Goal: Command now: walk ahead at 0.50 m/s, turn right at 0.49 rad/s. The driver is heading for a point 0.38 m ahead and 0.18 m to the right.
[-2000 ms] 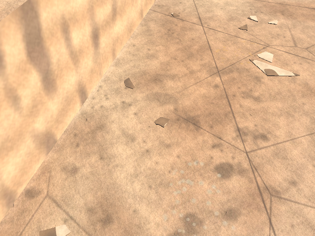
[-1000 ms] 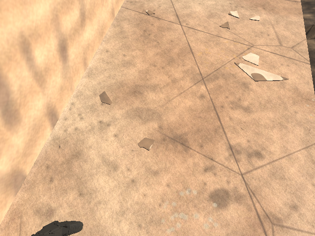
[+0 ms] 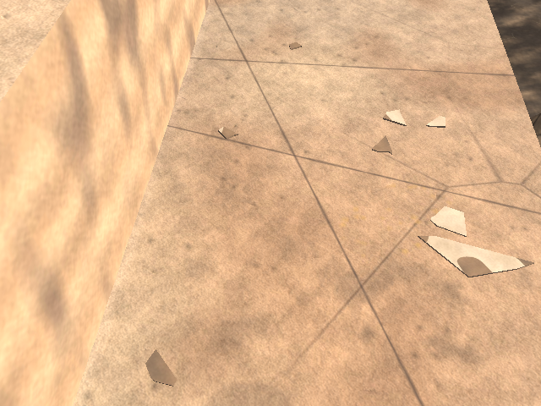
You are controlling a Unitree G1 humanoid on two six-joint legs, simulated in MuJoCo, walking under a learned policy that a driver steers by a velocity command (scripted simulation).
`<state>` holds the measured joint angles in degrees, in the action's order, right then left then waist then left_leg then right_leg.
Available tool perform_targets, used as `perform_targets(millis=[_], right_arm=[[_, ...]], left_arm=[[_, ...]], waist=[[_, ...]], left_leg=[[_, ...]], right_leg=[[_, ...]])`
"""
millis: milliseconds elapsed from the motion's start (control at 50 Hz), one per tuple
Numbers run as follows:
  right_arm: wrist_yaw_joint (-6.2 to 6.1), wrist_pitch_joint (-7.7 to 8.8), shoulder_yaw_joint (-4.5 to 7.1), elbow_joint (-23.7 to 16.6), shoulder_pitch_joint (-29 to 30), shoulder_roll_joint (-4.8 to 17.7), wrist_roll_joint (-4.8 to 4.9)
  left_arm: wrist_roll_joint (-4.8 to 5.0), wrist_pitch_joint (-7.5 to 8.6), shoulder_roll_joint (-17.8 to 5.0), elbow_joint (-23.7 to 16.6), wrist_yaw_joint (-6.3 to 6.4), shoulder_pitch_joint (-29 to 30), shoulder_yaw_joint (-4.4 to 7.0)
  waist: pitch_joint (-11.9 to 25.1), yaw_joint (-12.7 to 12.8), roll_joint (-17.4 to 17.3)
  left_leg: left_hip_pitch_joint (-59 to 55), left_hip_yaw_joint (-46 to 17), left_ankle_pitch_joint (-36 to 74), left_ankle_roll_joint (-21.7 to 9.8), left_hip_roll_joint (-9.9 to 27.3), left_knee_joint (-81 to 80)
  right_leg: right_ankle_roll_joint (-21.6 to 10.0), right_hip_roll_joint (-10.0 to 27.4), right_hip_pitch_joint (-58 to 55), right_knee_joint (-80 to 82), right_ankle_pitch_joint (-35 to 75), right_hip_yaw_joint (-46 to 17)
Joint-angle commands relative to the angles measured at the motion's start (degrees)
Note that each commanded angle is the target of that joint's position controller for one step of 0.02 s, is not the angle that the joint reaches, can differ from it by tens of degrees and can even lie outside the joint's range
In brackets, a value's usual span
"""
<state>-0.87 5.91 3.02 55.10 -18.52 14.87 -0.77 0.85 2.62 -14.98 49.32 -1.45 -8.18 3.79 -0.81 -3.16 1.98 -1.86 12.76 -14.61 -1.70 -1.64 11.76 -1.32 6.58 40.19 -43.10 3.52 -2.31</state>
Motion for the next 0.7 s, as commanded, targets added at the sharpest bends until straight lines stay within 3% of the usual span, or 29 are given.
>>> perform_targets(millis=[20, 60, 100, 120, 140, 160, 180, 200, 220, 240, 260, 280, 300, 340, 400, 440, 500, 540, 580, 600, 620, 640, 660, 680, 700], right_arm=[[-0.61, -0.45, 1.92, -1.99, -1.22, 9.23, 0.56], [-0.68, -1.57, 2.29, -2.07, -1.20, 9.95, 0.84], [-0.98, -2.50, 2.89, -3.10, 0.50, 11.76, 1.30], [-1.35, -3.14, 3.30, -3.67, 1.36, 13.11, 1.34], [-1.68, -3.55, 3.33, -4.00, 2.25, 13.09, 1.75], [-1.65, -3.21, 2.97, -4.86, 1.94, 12.42, 1.43], [-0.69, -1.70, 0.60, -7.67, -2.58, 3.84, -0.60], [0.22, 1.25, 0.23, -9.60, 0.45, 5.41, 1.49], [0.96, 2.94, 1.09, -11.44, 7.03, 8.35, 3.63], [1.00, 3.69, 0.80, -11.84, 8.57, 7.95, 3.53], [0.55, 3.69, 1.13, -11.15, 8.65, 7.98, 2.05], [0.32, 2.87, 1.88, -10.45, 7.50, 9.23, 1.24], [0.34, 1.83, 2.15, -10.18, 6.02, 9.28, 0.95], [0.11, 0.37, 1.89, -10.42, 5.02, 7.12, 0.27], [-0.03, -0.40, 0.94, -11.81, 8.63, 4.49, -0.11], [0.51, -0.19, 0.59, -12.47, 12.06, 4.06, 0.17], [1.40, 0.07, 0.71, -13.47, 15.38, 5.07, 0.48], [2.07, 0.25, 1.08, -13.64, 15.61, 6.42, 0.01], [2.26, 0.89, 1.68, -12.34, 12.23, 7.81, -0.49], [2.04, 1.33, 1.79, -11.32, 9.88, 8.52, -1.25], [1.75, 1.62, 2.13, -11.53, 8.82, 11.43, -2.24], [1.49, 1.01, 1.66, -11.31, 7.33, 10.51, -2.71], [1.61, 0.03, 0.54, -10.33, 4.91, 5.64, -1.42], [2.05, -0.55, -0.19, -9.98, 5.42, 4.66, -0.50], [2.16, -1.21, 0.00, -9.94, 7.67, 5.77, -0.19]], left_arm=[[0.02, 0.83, -1.50, -6.53, -1.39, 7.96, -0.19], [0.24, 0.90, -1.80, -8.34, -2.40, 9.56, -0.15], [0.41, 0.65, -3.53, -9.16, -2.98, 7.34, 0.66], [0.51, 0.48, -5.21, -8.81, -2.97, 3.26, 1.56], [0.89, 0.41, -7.54, -7.31, -2.60, -4.38, 2.95], [0.87, 0.00, -11.88, -4.93, -1.39, -13.86, 5.12], [1.10, -0.37, -18.44, -4.30, -0.23, -15.64, 6.40], [0.38, 0.32, -17.03, -6.19, -0.34, -16.95, 5.46], [-0.25, 0.94, -13.00, -5.83, -0.32, -15.84, 4.34], [0.14, 1.45, -10.49, -6.18, -0.19, -12.64, 3.72], [0.20, 1.64, -8.55, -7.24, -0.24, -7.84, 3.13], [-0.46, 1.71, -6.44, -8.60, -0.07, -3.90, 2.34], [-0.99, 1.64, -6.28, -9.35, 0.15, -2.38, 2.13], [-0.90, 1.82, -7.77, -8.91, 0.68, -2.89, 2.39], [-0.60, 1.28, -8.97, -7.98, 1.85, -4.06, 2.61], [-0.30, 0.54, -8.54, -7.39, 2.35, -5.60, 2.41], [-0.49, -0.06, -8.04, -6.03, 2.62, -7.43, 1.91], [-0.60, -0.41, -7.66, -5.37, 2.67, -7.19, 1.62], [-0.56, -0.65, -7.11, -4.99, 3.06, -5.59, 1.33], [-0.56, -0.68, -6.40, -4.76, 3.01, -5.84, 1.04], [-1.58, -0.38, -5.24, -5.23, 2.91, -8.52, 0.67], [-1.23, -0.27, -3.15, -3.53, 2.94, -16.01, -0.07], [-0.83, -0.84, -5.58, -3.32, 2.77, -14.35, 0.11], [-0.52, -2.01, -8.54, -3.84, 2.72, -11.04, 0.95], [-0.12, -3.47, -7.98, -3.93, 3.11, -8.86, 1.09]], waist=[[-5.26, -1.19, -3.80], [-5.38, -0.76, -4.26], [-2.74, 1.74, -6.19], [0.23, 4.40, -7.36], [4.46, 8.84, -6.98], [9.72, 13.12, -3.70], [13.98, 7.78, 11.47], [23.45, 9.06, 9.42], [17.14, 10.90, 5.33], [11.20, 8.97, 1.92], [7.19, 6.01, -1.98], [4.95, 3.62, -1.83], [4.17, 2.17, -1.60], [3.45, 1.10, -2.01], [3.54, 1.97, 0.38], [4.88, 4.18, 1.84], [5.22, 5.98, 2.80], [4.58, 5.59, 3.02], [4.94, 2.97, 3.12], [5.93, 1.84, 1.87], [9.87, 3.44, -2.97], [16.94, 4.73, -11.87], [20.40, 1.89, -15.47], [17.45, 1.30, -10.71], [13.60, 2.12, -7.77]], left_leg=[[-0.46, -2.93, 19.96, -6.79, 17.67, -3.05], [-3.99, -1.81, 26.30, -6.13, 18.99, 0.17], [-5.14, -0.34, 45.87, -4.90, 19.36, 7.11], [-4.90, 0.35, 55.19, -4.21, 18.90, 13.93], [-2.37, 1.29, 57.27, -2.91, 17.52, 24.55], [8.77, 1.51, 46.77, -0.51, 15.09, 39.72], [34.11, -0.46, -4.83, 3.18, 4.79, 60.91], [43.81, -15.00, -20.12, 3.32, -1.41, 71.48], [50.06, -18.52, -15.40, 1.62, 2.27, 71.27], [49.70, -18.14, -10.52, 0.39, 5.04, 66.38], [45.73, -17.84, -7.53, 0.50, 7.14, 60.80], [40.89, -17.56, -5.98, 1.01, 8.59, 57.64], [37.39, -17.18, -5.68, 1.75, 8.97, 56.17], [34.51, -15.38, -4.31, 3.65, 8.52, 50.93], [32.09, -13.09, 6.70, 4.68, 6.37, 37.72], [29.25, -12.34, 16.75, 4.31, 4.52, 28.84], [28.02, -13.42, 21.58, 3.44, 3.43, 22.03], [28.56, -14.49, 18.13, 1.80, 3.42, 19.39], [24.81, -14.44, 18.19, -0.13, 2.94, 15.07], [19.00, -14.56, 29.25, -1.38, 3.58, 11.32], [9.26, -19.86, 51.55, -4.02, 9.69, 14.81], [-3.91, -28.87, 63.14, -13.22, 19.20, 17.67], [-5.60, -36.19, 59.72, -17.72, 23.92, 14.80], [-1.98, -37.08, 45.93, -16.58, 23.17, 12.63], [2.35, -36.52, 31.31, -14.65, 21.71, 10.47]], right_leg=[[-0.87, -0.32, 2.66, 4.26, -0.44, 2.69], [-2.26, -1.31, 2.73, 5.99, -5.48, 4.52], [-4.45, -4.91, -3.89, 5.96, -11.94, 8.16], [-5.71, -7.18, -10.00, 5.77, -14.92, 9.69], [-7.62, -9.66, -20.55, 9.14, -13.06, 10.26], [-10.43, -8.35, -38.00, 11.56, -10.32, 4.37], [-19.36, 6.64, -57.50, 14.13, -14.19, -24.46], [-25.88, 13.91, -65.01, 24.81, -20.08, -47.70], [-22.02, 11.99, -62.54, 26.31, -17.35, -39.88], [-19.46, 9.33, -54.51, 25.75, -13.49, -31.20], [-17.48, 6.86, -45.09, 26.15, -8.13, -25.26], [-16.50, 5.53, -38.00, 26.86, 1.93, -20.17], [-16.30, 5.00, -33.47, 27.37, 9.65, -17.52], [-16.10, 3.90, -28.22, 27.46, 23.19, -11.93], [-13.12, -0.29, -25.34, 26.87, 28.22, -4.38], [-10.90, -1.91, -26.42, 26.07, 24.80, -2.46], [-9.91, 0.01, -30.28, 24.48, 18.00, -4.89], [-9.61, 2.15, -33.79, 21.62, 16.72, -7.67], [-8.08, 2.16, -35.84, 16.74, 15.70, -9.25], [-6.22, -0.64, -35.04, 12.44, 14.84, -8.09], [-3.82, -5.00, -30.82, 5.37, 5.68, -6.53], [-0.13, -8.85, -21.78, -5.56, -15.37, -5.26], [2.25, -9.68, -17.74, -13.50, -40.89, -4.83], [2.96, -8.08, -15.24, -16.89, -44.76, -6.35], [3.72, -6.56, -13.56, -18.68, -42.31, -5.74]])
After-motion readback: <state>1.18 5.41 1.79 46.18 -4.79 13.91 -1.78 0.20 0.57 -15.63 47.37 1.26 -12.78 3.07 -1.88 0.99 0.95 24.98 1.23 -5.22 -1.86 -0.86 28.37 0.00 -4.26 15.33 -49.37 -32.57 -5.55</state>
